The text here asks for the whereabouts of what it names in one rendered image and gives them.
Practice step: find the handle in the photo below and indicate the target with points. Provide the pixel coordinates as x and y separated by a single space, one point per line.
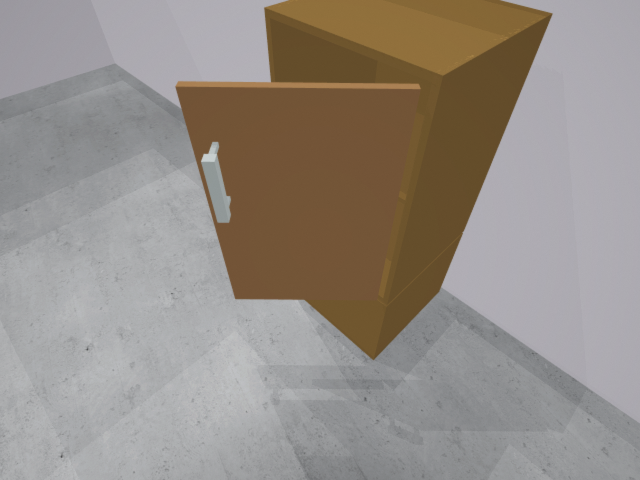
212 172

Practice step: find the cupboard door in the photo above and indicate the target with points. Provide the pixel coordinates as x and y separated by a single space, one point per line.
313 171

